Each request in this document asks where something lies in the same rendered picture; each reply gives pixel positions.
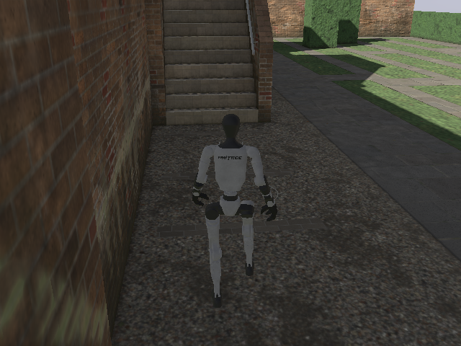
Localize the left robot thigh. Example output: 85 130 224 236
205 202 222 261

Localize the right robot upper arm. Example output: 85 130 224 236
246 146 266 187

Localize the robot torso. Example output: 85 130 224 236
214 142 247 216

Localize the left robot upper arm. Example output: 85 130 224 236
196 145 216 184

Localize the robot left forearm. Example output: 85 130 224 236
192 173 204 196

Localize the left robot hand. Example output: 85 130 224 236
192 193 209 206

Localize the robot right forearm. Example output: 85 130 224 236
259 175 275 207

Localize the right robot hand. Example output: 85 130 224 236
261 204 277 221

